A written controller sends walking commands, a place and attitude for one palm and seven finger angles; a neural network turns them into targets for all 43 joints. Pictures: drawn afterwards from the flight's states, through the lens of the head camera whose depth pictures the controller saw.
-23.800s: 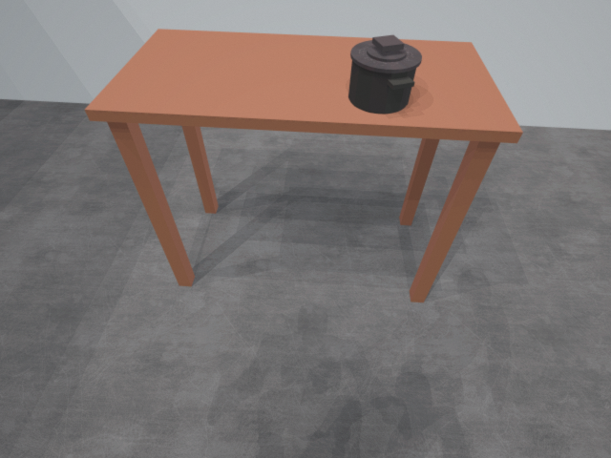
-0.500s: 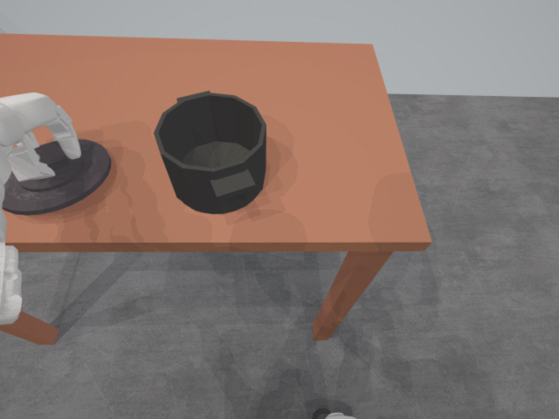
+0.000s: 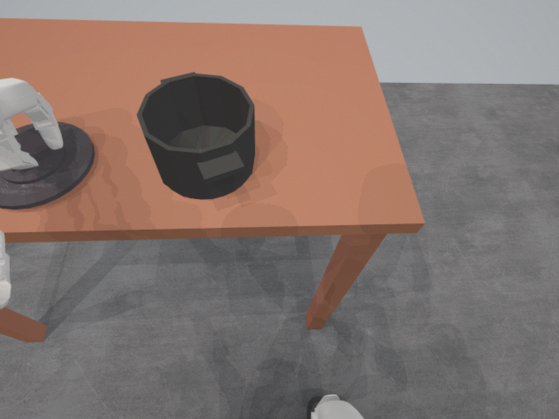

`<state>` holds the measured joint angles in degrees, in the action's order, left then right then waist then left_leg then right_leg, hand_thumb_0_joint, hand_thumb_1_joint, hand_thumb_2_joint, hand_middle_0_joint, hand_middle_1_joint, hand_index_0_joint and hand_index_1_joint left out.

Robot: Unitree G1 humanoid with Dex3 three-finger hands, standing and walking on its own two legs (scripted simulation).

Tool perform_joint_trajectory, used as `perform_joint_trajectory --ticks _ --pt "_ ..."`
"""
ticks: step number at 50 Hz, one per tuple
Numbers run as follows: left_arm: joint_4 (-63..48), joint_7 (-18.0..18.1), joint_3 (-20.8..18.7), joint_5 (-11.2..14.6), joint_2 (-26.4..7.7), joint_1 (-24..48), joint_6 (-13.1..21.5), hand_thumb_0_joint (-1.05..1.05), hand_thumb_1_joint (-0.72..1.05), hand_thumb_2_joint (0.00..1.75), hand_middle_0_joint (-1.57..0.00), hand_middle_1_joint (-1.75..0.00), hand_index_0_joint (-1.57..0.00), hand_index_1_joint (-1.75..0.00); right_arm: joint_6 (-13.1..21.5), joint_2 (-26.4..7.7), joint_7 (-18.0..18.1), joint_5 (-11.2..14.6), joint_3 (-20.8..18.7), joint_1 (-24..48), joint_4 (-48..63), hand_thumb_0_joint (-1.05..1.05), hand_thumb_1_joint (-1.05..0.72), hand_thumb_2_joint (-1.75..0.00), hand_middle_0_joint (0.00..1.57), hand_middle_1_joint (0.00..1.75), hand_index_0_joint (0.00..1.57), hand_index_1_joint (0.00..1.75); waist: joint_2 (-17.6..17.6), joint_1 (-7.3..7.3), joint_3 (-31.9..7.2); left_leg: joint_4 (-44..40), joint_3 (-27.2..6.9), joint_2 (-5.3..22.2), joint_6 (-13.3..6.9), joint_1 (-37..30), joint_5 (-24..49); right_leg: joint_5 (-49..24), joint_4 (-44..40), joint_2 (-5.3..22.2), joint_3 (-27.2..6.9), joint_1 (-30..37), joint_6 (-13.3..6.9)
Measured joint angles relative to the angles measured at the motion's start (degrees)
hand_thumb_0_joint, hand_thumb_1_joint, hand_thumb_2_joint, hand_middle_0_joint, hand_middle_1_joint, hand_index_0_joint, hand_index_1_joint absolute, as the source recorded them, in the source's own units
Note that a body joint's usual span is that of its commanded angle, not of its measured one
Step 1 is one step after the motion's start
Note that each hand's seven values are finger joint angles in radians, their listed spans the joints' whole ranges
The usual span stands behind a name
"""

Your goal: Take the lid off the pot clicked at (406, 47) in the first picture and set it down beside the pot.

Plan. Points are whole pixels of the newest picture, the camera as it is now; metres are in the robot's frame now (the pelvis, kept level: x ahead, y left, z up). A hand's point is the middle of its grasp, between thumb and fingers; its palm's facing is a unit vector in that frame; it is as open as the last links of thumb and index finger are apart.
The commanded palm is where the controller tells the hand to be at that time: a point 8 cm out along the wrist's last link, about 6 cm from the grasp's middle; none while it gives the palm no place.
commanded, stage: lower the lid onto the table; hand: left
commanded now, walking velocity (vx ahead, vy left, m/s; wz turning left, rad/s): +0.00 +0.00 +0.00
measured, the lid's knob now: (24, 149) +0.49 +0.33 +0.08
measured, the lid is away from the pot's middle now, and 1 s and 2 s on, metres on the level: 0.25 0.25 0.25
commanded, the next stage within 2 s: open the fingers wide in 0.02 s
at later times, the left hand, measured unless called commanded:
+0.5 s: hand (16, 153) +0.46 +0.32 +0.11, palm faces -0.41 -0.09 -0.91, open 7.4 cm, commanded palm +0.48 +0.32 +0.15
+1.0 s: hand (12, 149) +0.47 +0.33 +0.11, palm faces -0.42 -0.08 -0.90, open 9.9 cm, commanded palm +0.49 +0.32 +0.15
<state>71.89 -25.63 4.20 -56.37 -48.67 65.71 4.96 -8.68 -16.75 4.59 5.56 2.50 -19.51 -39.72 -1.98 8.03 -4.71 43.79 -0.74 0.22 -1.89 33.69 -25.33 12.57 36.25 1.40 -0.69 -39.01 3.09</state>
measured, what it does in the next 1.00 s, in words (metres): stands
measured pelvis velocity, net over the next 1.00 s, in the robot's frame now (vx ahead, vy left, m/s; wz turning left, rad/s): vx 0.00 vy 0.00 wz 0.00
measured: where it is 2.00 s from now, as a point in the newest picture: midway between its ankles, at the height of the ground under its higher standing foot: outside the picture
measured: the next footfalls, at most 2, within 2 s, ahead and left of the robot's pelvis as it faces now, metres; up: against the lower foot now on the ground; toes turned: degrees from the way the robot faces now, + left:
none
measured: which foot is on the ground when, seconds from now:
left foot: down 0.00-1.00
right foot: down 0.00-1.00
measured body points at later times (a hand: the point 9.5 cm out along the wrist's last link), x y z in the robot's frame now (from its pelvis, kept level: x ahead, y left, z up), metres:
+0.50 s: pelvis -0.01 +0.00 -0.01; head +0.09 +0.01 +0.43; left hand +0.48 +0.32 +0.16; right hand +0.02 -0.28 -0.13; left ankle -0.05 +0.10 -0.71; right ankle +0.04 -0.16 -0.71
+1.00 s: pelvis +0.00 +0.00 +0.00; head +0.10 +0.02 +0.44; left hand +0.49 +0.33 +0.16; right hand +0.03 -0.27 -0.13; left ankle -0.05 +0.10 -0.71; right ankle +0.04 -0.16 -0.71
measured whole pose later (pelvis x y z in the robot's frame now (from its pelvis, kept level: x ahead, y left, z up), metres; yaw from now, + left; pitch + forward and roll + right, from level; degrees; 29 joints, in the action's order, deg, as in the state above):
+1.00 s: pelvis +0.00 +0.00 +0.00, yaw +0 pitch +17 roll -3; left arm 62.8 -22.6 1.4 -56.8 -49.0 59.7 10.0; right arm -15.0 -15.5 4.4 5.2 1.9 -17.1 -37.8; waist -1.6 6.5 -5.7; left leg 45.5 -0.9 0.2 -2.1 36.3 -26.1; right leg 13.0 37.2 1.3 -0.6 -41.2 2.9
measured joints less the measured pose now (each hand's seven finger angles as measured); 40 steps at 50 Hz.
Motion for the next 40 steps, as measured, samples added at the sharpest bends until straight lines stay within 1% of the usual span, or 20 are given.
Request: perform_joint_trajectory --ticks 6,7,9,11,14,16,19,25,29,33,40 --pt "1.4 0.3 0.9 -0.6 -0.4 2.0 -0.6 -0.01 0.10 1.01 -0.56 -0.80 -0.78 -0.90 -0.4 0.0 0.1 0.1 0.4 0.1 0.4 0.00 -0.90 -0.90 0.20 0.30 0.20 0.30 -0.2 0.46 -0.1 2.1 -0.1 0.0 0.0 2.3 -0.5 0.3 1.8 -0.1 0.0 -2.2 0.0" --pt "0.6 0.4 0.7 -0.6 -0.4 1.4 -0.8 -0.01 0.10 1.01 -0.56 -0.80 -0.78 -0.90 -0.5 0.0 0.0 0.1 0.2 -0.2 0.7 0.00 -0.90 -0.90 0.20 0.30 0.20 0.30 -0.3 0.41 -0.2 2.2 0.0 0.0 0.0 2.6 -0.5 0.3 2.0 -0.1 -0.1 -2.5 0.0" --pt "-3.7 0.8 -1.3 -1.3 -0.6 -2.6 0.6 -0.02 0.10 1.02 -0.56 -0.79 -0.78 -0.90 -1.4 0.1 -0.2 -0.4 -0.3 -0.6 1.4 0.00 -0.90 -0.90 0.20 0.30 0.20 0.30 -0.5 0.06 -0.7 2.2 0.4 0.1 0.1 2.8 -0.5 0.2 2.1 -0.2 -0.5 -3.0 -0.1" --pt "-6.6 1.6 -2.1 -1.0 -0.8 -4.9 2.2 -0.03 0.11 1.03 -0.55 -0.79 -0.78 -0.91 -2.5 0.4 -0.1 -0.6 -0.4 -0.5 1.6 0.00 -0.90 -0.90 0.20 0.30 0.20 0.30 -0.4 -0.32 -0.6 2.2 0.6 0.2 0.0 2.7 -0.5 0.2 2.2 -0.3 -0.6 -3.0 -0.1" --pt "-7.7 1.9 -3.2 -0.3 -1.0 -5.5 4.2 -0.03 0.13 1.03 -0.54 -0.78 -0.76 -0.91 -3.8 0.7 0.1 -0.4 -0.2 0.2 1.4 0.00 -0.90 -0.90 0.20 0.30 0.20 0.30 0.1 -0.63 -0.3 2.4 0.4 0.2 0.0 2.8 -0.4 0.1 2.3 -0.3 -0.5 -3.1 -0.1" --pt "-8.0 1.9 -3.7 -0.1 -1.2 -5.4 5.0 -0.04 0.14 1.02 -0.53 -0.79 -0.75 -0.92 -4.3 0.8 0.2 -0.2 -0.2 0.6 1.6 0.00 -0.90 -0.90 0.20 0.30 0.20 0.30 0.4 -0.68 -0.2 2.6 0.3 0.2 0.1 3.1 -0.4 0.1 2.4 -0.3 -0.3 -3.2 -0.2" --pt "-8.4 2.4 -4.4 -0.7 -1.1 -5.7 5.8 -0.05 0.15 1.01 -0.52 -0.80 -0.74 -0.92 -4.7 0.8 0.1 -0.2 -0.3 1.2 1.9 0.00 -0.90 -0.90 0.20 0.30 0.20 0.30 0.5 -0.80 -0.4 2.7 0.1 0.2 0.2 3.5 -0.4 0.0 2.3 -0.3 -0.2 -3.5 -0.3" --pt "-8.2 2.9 -4.6 -1.1 -0.9 -5.8 6.0 -0.05 0.17 0.97 -0.52 -0.82 -0.71 -0.94 -5.1 0.7 0.2 -0.2 -0.3 2.4 2.5 0.00 -0.90 -0.90 0.20 0.30 0.20 0.30 0.5 -0.86 -0.7 2.7 0.1 0.2 0.1 3.5 -0.4 0.0 2.0 -0.3 -0.1 -3.4 -0.2" --pt "-8.2 3.2 -4.4 -0.7 -0.6 -6.2 5.9 -0.05 0.17 0.95 -0.52 -0.83 -0.69 -0.94 -5.2 0.8 0.2 -0.3 -0.3 2.8 2.8 0.00 -0.90 -0.90 0.20 0.30 0.20 0.30 0.5 -1.06 -0.9 2.3 0.1 0.2 0.0 3.1 -0.3 -0.1 1.6 -0.2 -0.2 -2.9 -0.2" --pt "-8.4 3.2 -4.3 -0.9 -0.5 -6.2 5.8 -0.04 0.16 0.92 -0.52 -0.84 -0.65 -0.93 -5.4 1.0 0.1 -0.2 -0.1 3.1 3.0 0.00 -0.90 -0.90 0.20 0.30 0.20 0.30 0.5 -1.18 -0.8 2.1 0.1 0.1 0.0 2.9 -0.4 0.0 1.5 -0.2 -0.2 -2.7 -0.2" --pt "-8.4 3.2 -3.1 -0.4 -0.2 -5.9 5.2 -0.02 0.12 0.87 -0.51 -0.83 -0.60 -0.91 -5.7 1.3 0.0 -0.3 -0.2 2.9 2.5 0.00 -0.90 -0.90 0.20 0.30 0.20 0.30 0.4 -1.60 -0.9 1.7 -0.1 0.0 -0.1 2.6 -0.4 0.1 1.2 0.0 0.0 -2.3 -0.1"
